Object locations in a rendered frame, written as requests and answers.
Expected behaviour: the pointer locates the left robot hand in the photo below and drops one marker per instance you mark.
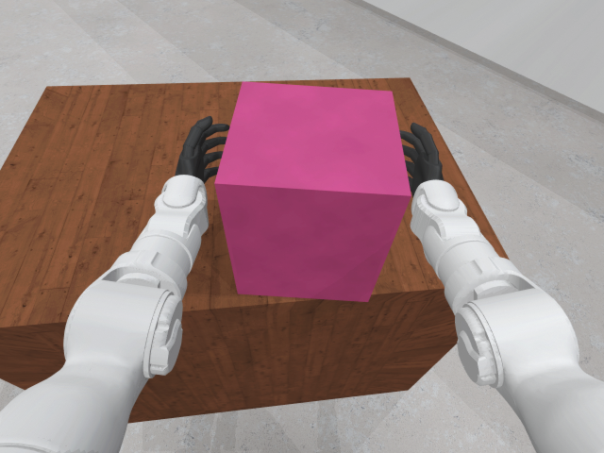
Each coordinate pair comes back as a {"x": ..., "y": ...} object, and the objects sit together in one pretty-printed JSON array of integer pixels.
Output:
[{"x": 193, "y": 158}]

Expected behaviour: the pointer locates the left robot forearm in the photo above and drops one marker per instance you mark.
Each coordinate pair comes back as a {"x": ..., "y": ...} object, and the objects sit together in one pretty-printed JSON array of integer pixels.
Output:
[{"x": 164, "y": 253}]

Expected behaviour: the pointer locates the right robot hand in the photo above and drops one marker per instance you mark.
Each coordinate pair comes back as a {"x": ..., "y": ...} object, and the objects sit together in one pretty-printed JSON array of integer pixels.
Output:
[{"x": 426, "y": 164}]

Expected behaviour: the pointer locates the robot left upper arm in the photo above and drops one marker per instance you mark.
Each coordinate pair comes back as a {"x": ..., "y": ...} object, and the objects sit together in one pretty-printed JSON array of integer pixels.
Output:
[{"x": 121, "y": 336}]

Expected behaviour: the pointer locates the carton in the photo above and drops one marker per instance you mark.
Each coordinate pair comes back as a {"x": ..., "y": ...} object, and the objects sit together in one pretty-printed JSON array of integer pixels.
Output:
[{"x": 312, "y": 187}]

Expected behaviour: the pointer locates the right robot forearm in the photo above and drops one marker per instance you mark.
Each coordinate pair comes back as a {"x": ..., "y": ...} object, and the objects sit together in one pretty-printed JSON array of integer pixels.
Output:
[{"x": 461, "y": 257}]

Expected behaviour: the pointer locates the pedestal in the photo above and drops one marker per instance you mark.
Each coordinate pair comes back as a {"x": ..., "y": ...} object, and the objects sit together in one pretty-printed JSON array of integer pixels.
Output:
[{"x": 78, "y": 188}]

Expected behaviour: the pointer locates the robot right upper arm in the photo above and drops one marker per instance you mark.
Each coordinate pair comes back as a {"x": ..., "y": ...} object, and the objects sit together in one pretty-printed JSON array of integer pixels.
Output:
[{"x": 521, "y": 344}]

